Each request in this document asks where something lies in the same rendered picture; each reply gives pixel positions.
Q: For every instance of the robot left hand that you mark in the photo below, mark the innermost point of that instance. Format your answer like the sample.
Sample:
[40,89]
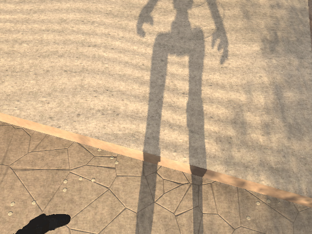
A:
[44,223]

